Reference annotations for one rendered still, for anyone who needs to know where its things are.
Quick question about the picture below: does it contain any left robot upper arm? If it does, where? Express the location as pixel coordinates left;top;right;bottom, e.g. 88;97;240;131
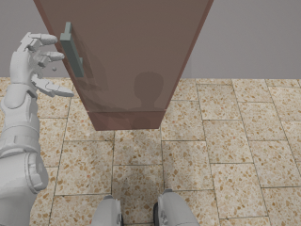
0;152;49;226

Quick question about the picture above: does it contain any right robot thigh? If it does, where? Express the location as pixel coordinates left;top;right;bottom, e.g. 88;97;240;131
157;192;200;226

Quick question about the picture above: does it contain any left robot forearm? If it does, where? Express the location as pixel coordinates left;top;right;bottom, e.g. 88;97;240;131
0;83;40;159

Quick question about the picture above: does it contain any handle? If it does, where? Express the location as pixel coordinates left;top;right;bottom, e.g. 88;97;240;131
59;22;84;77

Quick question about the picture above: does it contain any cupboard door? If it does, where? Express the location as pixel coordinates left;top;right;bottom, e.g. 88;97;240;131
40;0;209;113

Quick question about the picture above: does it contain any left robot hand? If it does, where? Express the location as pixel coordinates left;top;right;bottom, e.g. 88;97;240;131
9;32;74;98

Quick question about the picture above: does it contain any robot right shin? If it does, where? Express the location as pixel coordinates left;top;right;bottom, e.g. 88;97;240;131
158;188;173;226

